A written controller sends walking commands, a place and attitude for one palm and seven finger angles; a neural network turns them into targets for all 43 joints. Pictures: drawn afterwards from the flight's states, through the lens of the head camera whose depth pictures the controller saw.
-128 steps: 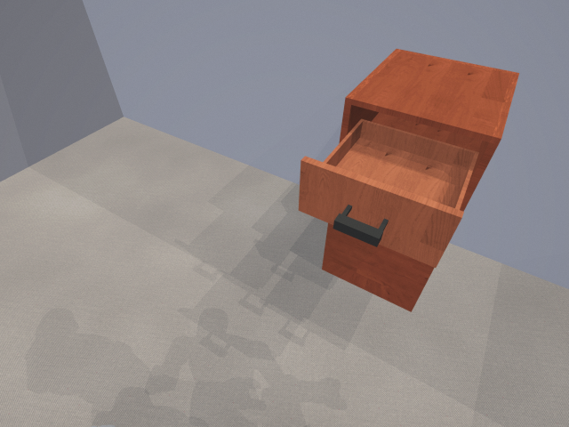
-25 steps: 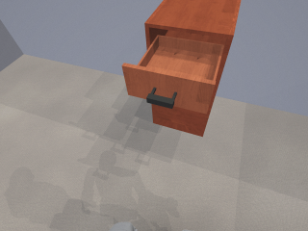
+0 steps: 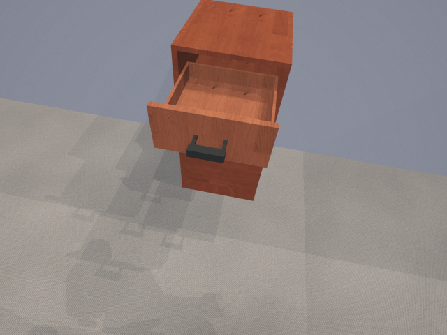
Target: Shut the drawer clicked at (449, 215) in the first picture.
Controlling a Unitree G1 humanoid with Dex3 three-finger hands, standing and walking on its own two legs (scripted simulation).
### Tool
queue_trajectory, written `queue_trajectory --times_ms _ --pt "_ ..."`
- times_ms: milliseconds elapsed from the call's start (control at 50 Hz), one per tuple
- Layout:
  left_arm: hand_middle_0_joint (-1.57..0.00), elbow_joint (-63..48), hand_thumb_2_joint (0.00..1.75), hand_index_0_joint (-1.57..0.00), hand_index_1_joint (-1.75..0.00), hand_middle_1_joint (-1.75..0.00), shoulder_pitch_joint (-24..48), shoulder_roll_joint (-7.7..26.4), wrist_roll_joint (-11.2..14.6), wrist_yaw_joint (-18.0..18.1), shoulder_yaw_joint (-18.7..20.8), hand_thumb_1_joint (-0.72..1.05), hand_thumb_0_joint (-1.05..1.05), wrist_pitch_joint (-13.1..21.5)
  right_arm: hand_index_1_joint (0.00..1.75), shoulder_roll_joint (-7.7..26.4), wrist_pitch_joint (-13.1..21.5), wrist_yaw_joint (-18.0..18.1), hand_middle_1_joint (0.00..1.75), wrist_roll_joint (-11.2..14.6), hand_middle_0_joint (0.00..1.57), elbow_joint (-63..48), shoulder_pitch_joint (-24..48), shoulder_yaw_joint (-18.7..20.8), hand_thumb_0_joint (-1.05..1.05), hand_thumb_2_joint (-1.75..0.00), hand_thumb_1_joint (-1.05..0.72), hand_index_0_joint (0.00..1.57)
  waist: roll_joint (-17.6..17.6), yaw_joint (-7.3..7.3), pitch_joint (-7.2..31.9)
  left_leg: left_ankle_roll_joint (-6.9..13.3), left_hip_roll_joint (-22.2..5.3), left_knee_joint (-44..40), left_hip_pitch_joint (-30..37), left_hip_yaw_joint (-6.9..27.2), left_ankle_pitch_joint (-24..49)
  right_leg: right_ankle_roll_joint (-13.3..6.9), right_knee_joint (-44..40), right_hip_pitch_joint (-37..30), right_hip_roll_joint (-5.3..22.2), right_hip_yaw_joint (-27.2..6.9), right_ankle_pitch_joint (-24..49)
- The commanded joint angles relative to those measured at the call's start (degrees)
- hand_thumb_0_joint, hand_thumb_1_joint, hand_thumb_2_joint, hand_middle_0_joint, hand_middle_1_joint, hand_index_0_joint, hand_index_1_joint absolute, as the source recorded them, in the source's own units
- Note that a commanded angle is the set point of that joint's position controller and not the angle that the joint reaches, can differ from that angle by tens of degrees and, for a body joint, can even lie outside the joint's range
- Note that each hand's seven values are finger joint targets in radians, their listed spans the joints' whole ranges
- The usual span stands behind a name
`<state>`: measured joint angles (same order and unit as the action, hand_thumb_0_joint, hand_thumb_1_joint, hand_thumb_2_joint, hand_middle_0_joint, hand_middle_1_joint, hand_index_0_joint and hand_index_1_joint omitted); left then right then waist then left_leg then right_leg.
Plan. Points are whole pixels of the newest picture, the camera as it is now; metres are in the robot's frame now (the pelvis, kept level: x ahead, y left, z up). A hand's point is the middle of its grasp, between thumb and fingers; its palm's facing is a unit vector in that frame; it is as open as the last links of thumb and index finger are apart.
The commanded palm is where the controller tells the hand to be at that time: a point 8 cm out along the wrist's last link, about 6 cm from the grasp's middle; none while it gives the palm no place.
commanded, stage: take the last steps up to it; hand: left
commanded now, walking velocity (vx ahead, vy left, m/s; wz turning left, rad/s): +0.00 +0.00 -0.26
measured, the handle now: (208, 147) +0.58 +0.09 -0.06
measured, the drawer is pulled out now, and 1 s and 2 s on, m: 0.30 0.30 0.30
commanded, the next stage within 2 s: come to a stop and stand still in 0.90 s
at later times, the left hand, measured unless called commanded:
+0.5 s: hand (170, 315) +0.18 +0.12 -0.16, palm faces -0.21 -0.97 -0.16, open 7.4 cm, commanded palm none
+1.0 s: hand (163, 318) +0.18 +0.14 -0.19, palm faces -0.05 -0.99 -0.14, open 7.4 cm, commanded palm none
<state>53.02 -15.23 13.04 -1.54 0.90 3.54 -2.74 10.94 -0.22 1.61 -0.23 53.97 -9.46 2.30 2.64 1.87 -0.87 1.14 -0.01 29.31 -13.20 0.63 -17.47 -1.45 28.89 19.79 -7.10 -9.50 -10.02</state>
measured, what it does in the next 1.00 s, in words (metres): walks ahead: right foot, then left foot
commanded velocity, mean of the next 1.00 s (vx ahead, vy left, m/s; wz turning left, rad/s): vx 0.23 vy -0.04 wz -0.04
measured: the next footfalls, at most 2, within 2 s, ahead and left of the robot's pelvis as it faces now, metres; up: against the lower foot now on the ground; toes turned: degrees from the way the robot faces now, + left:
right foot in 0.50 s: +0.08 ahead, -0.17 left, +0.00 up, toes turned -14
left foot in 0.86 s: +0.31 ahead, +0.04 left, +0.00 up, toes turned +4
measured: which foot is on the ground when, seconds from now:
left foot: down 0.00-0.50, up 0.52-0.84, down 0.86-1.00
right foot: down 0.00-0.00, up 0.02-0.48, down 0.50-0.88, up 0.90-1.00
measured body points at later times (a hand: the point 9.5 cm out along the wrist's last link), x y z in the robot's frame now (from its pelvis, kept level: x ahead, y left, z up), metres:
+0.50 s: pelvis +0.05 -0.04 +0.00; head +0.08 -0.03 +0.45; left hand +0.20 +0.17 -0.15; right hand -0.11 -0.24 -0.14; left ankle -0.02 +0.11 -0.73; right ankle +0.04 -0.16 -0.74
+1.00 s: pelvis +0.20 -0.04 +0.00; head +0.22 -0.01 +0.44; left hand +0.19 +0.19 -0.18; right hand +0.26 -0.27 -0.13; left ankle +0.27 +0.03 -0.73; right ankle +0.10 -0.15 -0.64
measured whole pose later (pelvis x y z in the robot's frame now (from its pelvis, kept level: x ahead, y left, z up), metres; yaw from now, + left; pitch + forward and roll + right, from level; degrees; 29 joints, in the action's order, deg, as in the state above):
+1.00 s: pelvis +0.20 -0.04 +0.00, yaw -6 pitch -2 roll -1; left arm 64.2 -20.0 10.7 -1.6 0.5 2.7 0.2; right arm 7.7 4.0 0.5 -1.6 57.2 -10.8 1.5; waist 3.5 1.3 -3.4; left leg 3.8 -3.0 33.4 -18.2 -10.3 -13.3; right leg -0.9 68.1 20.0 2.4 3.2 -24.6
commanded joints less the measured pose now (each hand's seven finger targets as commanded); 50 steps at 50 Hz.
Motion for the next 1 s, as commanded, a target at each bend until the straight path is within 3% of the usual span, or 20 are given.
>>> queue_trajectory --times_ms 0,40,80,160,260,360,420,440,460,480,500,600,740,800,820,840,860,880,940,980 --pt "-0.2 -5.51 0.9 -0.2 -0.3 -0.3 2.68 5.95 0.1 -0.33 2.13 0.9 0.0 0.89 0.3 12.12 0.49 0.98 0.3 -1.24 0.2 -4.25 -3.96 2.22 0.0 -0.9 -0.9 0.2 -12.44 -2.62 -3.09 9.5 -24.18 -18.36 -0.84 22.25 0.97 2.83 24.05 12.22 3.86 2.57 -18.68" --pt "-0.2 -2.59 0.9 -0.2 -0.3 -0.3 -0.33 6.39 -0.6 -0.53 2.72 0.9 0.0 0.2 0.3 8.04 1.0 1.35 0.3 -1.25 0.2 -4.02 -0.76 0.92 0.0 -0.9 -0.9 0.2 -10.79 0.22 -3.73 7.77 -17.64 -16.75 -4.42 14.11 8.4 3.49 32.66 9.83 4.54 2.68 -13.49" --pt "-0.2 -1.49 0.9 -0.2 -0.3 -0.3 -2.42 4.4 -0.42 -1.44 2.0 0.9 0.0 0.48 0.3 8.68 1.62 1.2 0.3 -1.31 0.2 -3.5 -2.7 0.87 0.0 -0.9 -0.9 0.2 -8.63 0.09 -0.33 6.71 -14.01 -15.93 2.09 7.92 7.13 3.81 36.23 12.39 4.82 5.78 -10.16" --pt "-0.2 -2.9 0.9 -0.2 -0.3 -0.3 3.81 3.52 -0.42 -2.54 1.28 0.9 0.0 1.2 0.3 8.14 2.59 1.04 0.3 -1.44 0.2 0.01 -11.4 1.24 0.0 -0.9 -0.9 0.2 -9.91 -3.96 -2.82 8.12 -15.85 -17.84 8.79 9.52 0.71 3.82 32.55 18.76 7.83 7.54 -9.28" --pt "-0.2 -3.4 0.9 -0.2 -0.3 -0.3 9.45 1.8 -0.31 -3.19 0.22 0.9 0.0 1.84 0.3 8.28 3.46 0.9 0.3 -1.72 0.2 4.02 -18.43 1.47 0.0 -0.9 -0.9 0.2 -9.54 -6.39 -4.69 9.02 -18.25 -19.29 11.83 9.69 2.85 3.22 22.08 17.69 10.68 10.25 -10.2" --pt "-0.2 -2.36 0.9 -0.2 -0.3 -0.3 11.39 -0.01 0.18 -3.31 -0.5 0.9 0.0 2.8 0.3 8.26 3.2 0.46 0.3 -2.14 0.2 6.43 -19.19 1.59 0.0 -0.9 -0.9 0.2 -13.82 -6.34 -3.5 7.56 -17.06 -16.8 8.69 5.33 8.08 2.07 9.25 7.06 10.06 14.63 -11.94" --pt "-0.2 0.82 0.9 -0.2 -0.3 -0.3 5.62 0.57 0.32 -2.99 -0.01 0.9 0.0 3.63 0.3 7.67 2.92 0.24 0.3 -1.79 0.2 7.66 -18.19 1.54 0.0 -0.9 -0.9 0.2 -11.03 -2.97 -0.35 4.29 -13.95 -9.64 2.82 1.89 8.98 1.17 -2.87 -8.73 7.57 17.5 -4.57" --pt "-0.2 2.99 0.9 -0.2 -0.3 -0.3 0.67 2.2 0.28 -2.58 0.47 0.9 0.0 4.12 0.3 6.53 3.03 -0.02 0.3 -1.42 0.2 8.1 -18.1 1.25 0.0 -0.9 -0.9 0.2 -7.5 -0.53 1.98 2.35 -11.66 -3.27 -2.6 -0.84 8.61 -0.12 -5.31 -19.06 8.89 15.45 -2.31" --pt "-0.2 5.54 0.9 -0.2 -0.3 -0.3 -6.5 6.33 0.07 -1.85 1.46 0.9 0.0 4.83 0.3 3.98 3.36 -0.55 0.3 -0.71 0.2 7.5 -17.46 0.66 0.0 -0.9 -0.9 0.2 1.22 2.77 5.47 0.01 -8.42 8.4 -14.19 -6.21 1.91 -3.36 -8.0 -32.73 18.63 5.37 -7.61" --pt "-0.2 7.5 0.9 -0.2 -0.3 -0.3 -13.26 12.13 0.41 -1.05 2.71 0.9 0.0 5.07 0.3 1.15 3.41 -0.53 0.3 -0.48 0.2 4.96 -14.16 -0.08 0.0 -0.9 -0.9 0.2 14.99 5.18 6.51 -1.93 -3.05 24.43 -27.23 -9.17 -17.83 -8.35 -13.87 -38.03 31.71 -12.89 -7.76" --pt "-0.2 7.99 0.9 -0.2 -0.3 -0.3 -14.15 11.42 1.0 -0.51 2.43 0.9 0.0 4.71 0.3 4.34 3.11 -0.51 0.3 -1.09 0.2 3.88 -9.81 0.73 0.0 -0.9 -0.9 0.2 8.23 5.74 2.64 -1.16 -5.05 32.49 -29.19 -3.36 -16.53 -10.05 -16.12 -31.16 32.65 -12.8 -5.9" --pt "-0.2 6.45 0.9 -0.2 -0.3 -0.3 -2.55 1.48 0.26 0.24 -0.01 0.9 0.0 5.92 0.3 0.2 1.66 -1.36 0.3 -1.51 0.2 6.39 -12.49 1.43 0.0 -0.9 -0.9 0.2 3.12 -2.45 -7.27 -2.79 -8.92 32.1 -22.4 -4.27 -2.96 -7.35 -18.09 -12.51 24.57 5.58 2.81" --pt "-0.2 6.97 0.9 -0.2 -0.3 -0.3 -3.59 3.51 -0.14 0.26 0.09 0.9 0.0 6.77 0.3 -1.08 2.08 -2.85 0.3 -1.11 0.2 3.33 -7.85 1.48 0.0 -0.9 -0.9 0.2 5.54 -2.97 -6.57 -1.63 -6.39 13.53 -13.1 -7.21 3.92 -6.76 -15.57 -9.94 22.11 10.38 10.46" --pt "-0.2 7.29 0.9 -0.2 -0.3 -0.3 -3.96 4.77 0.22 0.1 0.39 0.9 0.0 6.3 0.3 0.99 2.94 -2.4 0.3 -1.32 0.2 4.15 -10.59 1.63 0.0 -0.9 -0.9 0.2 3.85 -5.02 -4.13 -0.69 -2.96 5.18 -2.7 -9.75 7.1 -5.21 -6.24 -10.37 19.63 12.45 15.93" --pt "-0.2 7.52 0.9 -0.2 -0.3 -0.3 -4.84 3.66 0.26 0.15 0.17 0.9 0.0 6.12 0.3 2.93 3.37 -2.05 0.3 -1.64 0.2 5.86 -16.14 2.14 0.0 -0.9 -0.9 0.2 -0.25 -7.25 -1.07 -0.11 -2.9 1.18 6.31 -8.19 9.86 -3.94 3.89 -7.87 17.5 13.37 16.35" --pt "-0.2 6.82 0.9 -0.2 -0.3 -0.3 -6.66 1.68 0.79 -0.08 0.04 0.9 0.0 5.81 0.3 8.63 3.83 -1.28 0.3 -2.39 0.2 6.85 -22.25 3.21 0.0 -0.9 -0.9 0.2 -12.6 -9.0 4.02 3.48 -13.46 -3.79 15.72 5.25 13.88 -1.04 18.44 -0.36 11.47 17.04 2.53" --pt "-0.2 5.62 0.9 -0.2 -0.3 -0.3 -8.14 -0.23 1.32 -0.44 -0.47 0.9 0.0 5.65 0.3 13.14 3.55 -0.73 0.3 -2.03 0.2 7.25 -24.87 3.75 0.0 -0.9 -0.9 0.2 -24.7 -8.26 7.33 9.45 -25.72 -11.69 20.55 22.06 18.37 0.44 36.13 8.96 5.6 17.18 -24.37" --pt "-0.2 4.88 0.9 -0.2 -0.3 -0.3 -5.65 2.05 0.7 -0.22 -0.06 0.9 0.0 5.42 0.3 12.5 2.82 -0.5 0.3 -1.53 0.2 6.86 -22.66 3.06 0.0 -0.9 -0.9 0.2 -16.68 -8.19 5.26 12.17 -26.9 -13.7 15.49 23.2 12.16 -0.96 43.34 10.43 7.86 11.02 -24.97" --pt "-0.2 6.22 0.9 -0.2 -0.3 -0.3 -3.32 0.28 0.12 -0.85 -0.02 0.9 0.0 5.01 0.3 5.2 3.82 -0.02 0.3 -1.29 0.2 4.11 -11.41 1.01 0.0 -0.9 -0.9 0.2 -7.32 -4.11 -3.75 8.64 -21.02 -16.25 1.62 10.89 12.29 0.31 44.58 11.7 13.05 8.83 -11.91" --pt "-0.2 7.67 0.9 -0.2 -0.3 -0.3 -7.6 -1.98 0.0 -0.89 -0.42 0.9 0.0 3.83 0.3 3.5 4.26 0.04 0.3 -0.93 0.2 3.89 -8.27 0.34 0.0 -0.9 -0.9 0.2 -7.91 -1.33 -2.26 6.65 -17.17 -16.9 -2.27 2.02 14.97 1.4 39.87 7.05 13.17 9.98 -8.37"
